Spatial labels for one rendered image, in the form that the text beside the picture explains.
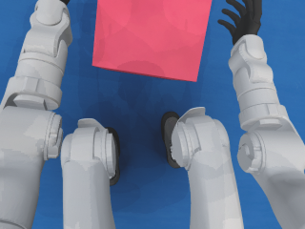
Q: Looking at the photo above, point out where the robot right thigh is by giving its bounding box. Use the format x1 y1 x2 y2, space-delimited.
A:
173 115 244 229

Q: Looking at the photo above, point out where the right robot upper arm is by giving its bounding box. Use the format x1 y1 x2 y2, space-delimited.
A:
236 130 305 229

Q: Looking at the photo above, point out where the carton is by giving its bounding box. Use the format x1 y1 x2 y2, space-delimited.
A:
91 0 213 82

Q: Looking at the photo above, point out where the robot right forearm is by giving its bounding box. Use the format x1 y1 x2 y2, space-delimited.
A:
228 34 305 148

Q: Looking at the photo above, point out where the robot right hand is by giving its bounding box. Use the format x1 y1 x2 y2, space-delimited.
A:
217 0 262 45

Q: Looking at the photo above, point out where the left robot upper arm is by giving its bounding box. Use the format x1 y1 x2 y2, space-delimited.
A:
0 106 64 229

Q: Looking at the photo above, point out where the robot left forearm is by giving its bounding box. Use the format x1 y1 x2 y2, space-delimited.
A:
0 0 73 114

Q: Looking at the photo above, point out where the robot right shin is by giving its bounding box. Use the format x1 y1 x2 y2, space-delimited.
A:
170 107 231 165

